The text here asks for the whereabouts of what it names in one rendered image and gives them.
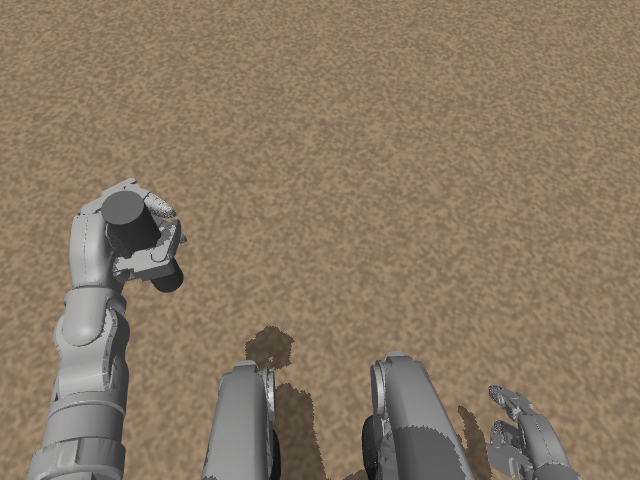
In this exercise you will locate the can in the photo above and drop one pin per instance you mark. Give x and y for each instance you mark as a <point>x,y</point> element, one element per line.
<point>128,216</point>

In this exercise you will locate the right robot hand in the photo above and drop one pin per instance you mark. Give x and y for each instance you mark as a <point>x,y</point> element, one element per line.
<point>532,445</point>

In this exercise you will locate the right robot arm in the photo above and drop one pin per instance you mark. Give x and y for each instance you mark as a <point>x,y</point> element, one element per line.
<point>555,472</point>

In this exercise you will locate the left robot arm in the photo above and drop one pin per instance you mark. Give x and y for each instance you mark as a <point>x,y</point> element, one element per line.
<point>82,438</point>

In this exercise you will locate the left robot hand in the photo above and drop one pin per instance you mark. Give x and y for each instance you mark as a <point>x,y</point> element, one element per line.
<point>98,257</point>

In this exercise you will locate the right robot foot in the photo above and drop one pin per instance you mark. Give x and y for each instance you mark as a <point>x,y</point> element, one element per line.
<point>370,457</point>

